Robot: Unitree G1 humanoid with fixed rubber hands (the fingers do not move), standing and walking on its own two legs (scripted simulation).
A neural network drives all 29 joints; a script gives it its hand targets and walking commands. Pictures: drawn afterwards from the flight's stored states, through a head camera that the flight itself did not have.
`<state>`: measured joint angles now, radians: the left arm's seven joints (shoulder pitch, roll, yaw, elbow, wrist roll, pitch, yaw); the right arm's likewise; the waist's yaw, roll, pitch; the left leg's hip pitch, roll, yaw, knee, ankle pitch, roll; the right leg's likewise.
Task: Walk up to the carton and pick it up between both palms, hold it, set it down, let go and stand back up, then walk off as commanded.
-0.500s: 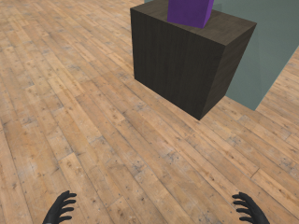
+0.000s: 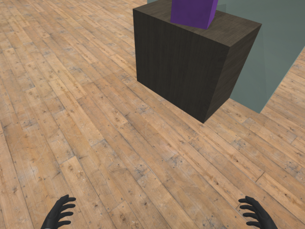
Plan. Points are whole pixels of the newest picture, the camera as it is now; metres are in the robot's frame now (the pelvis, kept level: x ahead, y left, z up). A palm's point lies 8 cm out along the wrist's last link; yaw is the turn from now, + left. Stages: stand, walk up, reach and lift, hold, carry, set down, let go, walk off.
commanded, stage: stand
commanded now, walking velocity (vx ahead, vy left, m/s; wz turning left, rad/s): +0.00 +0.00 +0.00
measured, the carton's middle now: (195, 2) +1.44 -0.26 +0.06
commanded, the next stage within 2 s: walk up in 1.20 s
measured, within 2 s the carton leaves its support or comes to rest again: neither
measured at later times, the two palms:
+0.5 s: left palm out of the picture +0.14 +0.27 -0.07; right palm out of the picture +0.14 -0.28 -0.06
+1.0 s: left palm out of the picture +0.13 +0.27 -0.07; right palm out of the picture +0.14 -0.28 -0.06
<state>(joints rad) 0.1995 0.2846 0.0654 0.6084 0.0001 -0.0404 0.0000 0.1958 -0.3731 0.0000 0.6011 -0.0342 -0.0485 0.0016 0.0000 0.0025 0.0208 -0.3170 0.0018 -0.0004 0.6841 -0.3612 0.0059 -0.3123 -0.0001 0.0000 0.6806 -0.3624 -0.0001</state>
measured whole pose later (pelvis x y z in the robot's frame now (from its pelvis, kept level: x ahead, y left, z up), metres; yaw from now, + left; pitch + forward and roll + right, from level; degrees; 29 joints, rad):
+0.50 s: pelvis -0.01 +0.00 +0.00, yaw +0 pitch -1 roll +0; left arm 0.20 0.29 0.07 0.63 0.00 -0.04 0.00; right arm 0.20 -0.37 0.00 0.60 -0.03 -0.05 0.00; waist 0.00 0.00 0.02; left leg -0.32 0.00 0.00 0.68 -0.34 0.01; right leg -0.31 0.00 0.00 0.68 -0.34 0.00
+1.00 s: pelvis -0.02 +0.00 +0.00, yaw +0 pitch -2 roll +0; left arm 0.20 0.30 0.07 0.66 0.00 -0.04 0.00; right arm 0.20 -0.38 0.00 0.61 -0.03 -0.05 0.00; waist 0.00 0.00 0.02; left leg -0.32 0.00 0.00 0.68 -0.34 0.01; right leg -0.31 0.00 0.00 0.68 -0.34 0.00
